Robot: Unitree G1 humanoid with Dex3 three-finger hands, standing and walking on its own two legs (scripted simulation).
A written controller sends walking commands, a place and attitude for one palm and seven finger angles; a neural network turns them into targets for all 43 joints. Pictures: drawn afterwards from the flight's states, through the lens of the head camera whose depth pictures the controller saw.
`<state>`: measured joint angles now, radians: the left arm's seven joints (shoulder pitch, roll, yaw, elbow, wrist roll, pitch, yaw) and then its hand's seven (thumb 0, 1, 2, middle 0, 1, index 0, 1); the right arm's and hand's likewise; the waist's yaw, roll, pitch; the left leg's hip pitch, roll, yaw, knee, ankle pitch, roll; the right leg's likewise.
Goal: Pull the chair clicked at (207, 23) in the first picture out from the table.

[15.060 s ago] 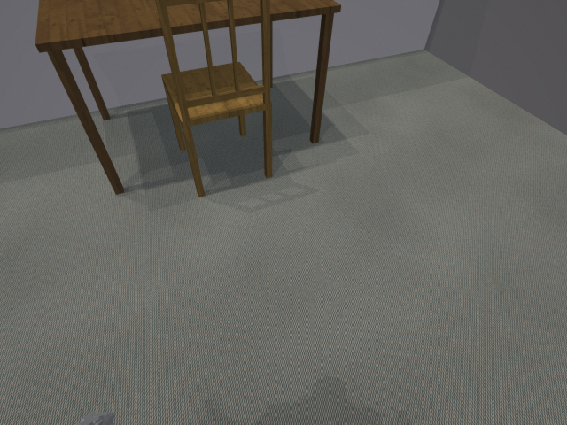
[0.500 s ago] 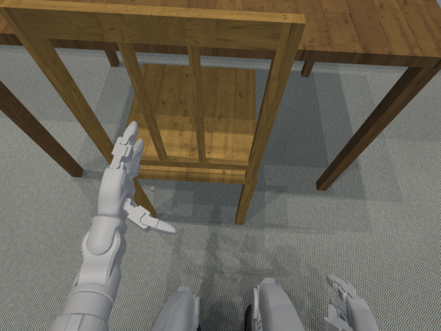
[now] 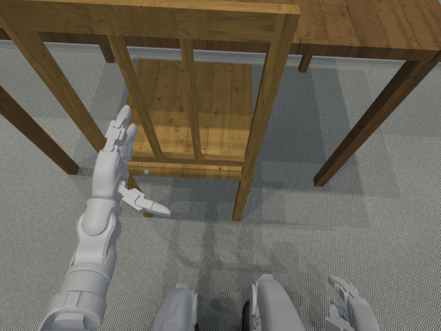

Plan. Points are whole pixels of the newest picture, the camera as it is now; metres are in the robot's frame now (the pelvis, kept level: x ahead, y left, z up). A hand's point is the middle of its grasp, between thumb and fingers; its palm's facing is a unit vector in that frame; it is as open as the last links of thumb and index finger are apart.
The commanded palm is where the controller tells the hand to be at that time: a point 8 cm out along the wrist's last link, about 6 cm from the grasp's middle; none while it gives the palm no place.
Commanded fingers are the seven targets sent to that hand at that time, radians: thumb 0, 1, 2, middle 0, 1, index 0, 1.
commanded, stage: push the fingers through the gap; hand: left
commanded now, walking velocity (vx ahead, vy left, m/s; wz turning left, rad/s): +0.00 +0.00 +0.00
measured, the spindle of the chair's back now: (142, 110) +0.51 +0.16 +0.04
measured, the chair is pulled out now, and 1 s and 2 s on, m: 0.00 0.00 0.00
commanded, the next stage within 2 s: hook a spindle and tug to test in 1.38 s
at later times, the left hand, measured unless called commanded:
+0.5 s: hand (151, 147) +0.44 +0.14 +0.02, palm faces -0.07 -1.00 -0.04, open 16.9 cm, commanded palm +0.41 +0.19 +0.02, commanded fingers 0.00 -0.50 0.30 -0.06 -0.08 -0.06 -0.08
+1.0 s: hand (154, 125) +0.49 +0.14 +0.02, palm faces -0.05 -1.00 -0.04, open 16.9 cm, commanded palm +0.46 +0.18 +0.02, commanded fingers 0.00 -0.50 0.30 -0.06 -0.08 -0.06 -0.08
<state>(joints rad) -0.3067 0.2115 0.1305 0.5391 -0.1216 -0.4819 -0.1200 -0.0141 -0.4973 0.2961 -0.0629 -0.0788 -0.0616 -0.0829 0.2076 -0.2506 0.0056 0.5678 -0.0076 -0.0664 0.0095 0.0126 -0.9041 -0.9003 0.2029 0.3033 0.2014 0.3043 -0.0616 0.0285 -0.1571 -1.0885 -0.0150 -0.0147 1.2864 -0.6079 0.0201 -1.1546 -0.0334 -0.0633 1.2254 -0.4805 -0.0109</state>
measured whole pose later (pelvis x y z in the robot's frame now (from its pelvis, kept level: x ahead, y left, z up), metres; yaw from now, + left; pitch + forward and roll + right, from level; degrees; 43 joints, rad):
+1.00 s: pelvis +0.00 +0.01 -0.01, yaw -1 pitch +28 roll -2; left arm -0.75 0.31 0.29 1.00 -0.07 -0.54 -0.12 -0.01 -0.50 0.30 -0.06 -0.08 -0.06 -0.08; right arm 0.29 -0.25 0.01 0.62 -0.04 0.00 0.04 0.01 -0.90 -0.90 0.20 0.30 0.20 0.30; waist -0.14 0.04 -0.14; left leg -1.18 -0.01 0.00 1.30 -0.61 0.04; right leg -1.24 -0.02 -0.05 1.22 -0.46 0.01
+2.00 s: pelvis +0.00 +0.01 +0.00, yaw -1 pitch +27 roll -2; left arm -0.73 0.29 0.27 0.99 -0.06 -0.54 -0.08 -0.01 -0.29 0.39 -0.37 -1.04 -0.35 -1.04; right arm 0.29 -0.25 0.01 0.61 -0.04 0.04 0.05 0.01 -0.91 -0.90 0.20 0.30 0.20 0.30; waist -0.14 0.04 -0.15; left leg -1.16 0.00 0.00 1.29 -0.60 0.03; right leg -1.22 -0.02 -0.05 1.21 -0.46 0.00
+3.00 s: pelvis +0.03 +0.01 +0.01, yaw -2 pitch +27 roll -2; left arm -0.43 0.20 0.17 0.66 -0.10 -0.49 -0.08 0.01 0.82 0.82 -0.47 -1.45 -0.43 -1.45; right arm 0.25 -0.23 -0.01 0.56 -0.02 0.02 0.06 0.01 -0.91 -0.90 0.20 0.30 0.20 0.30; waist -0.09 0.03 -0.17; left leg -1.06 0.00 0.01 1.21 -0.62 0.03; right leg -1.13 -0.01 -0.04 1.15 -0.48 0.00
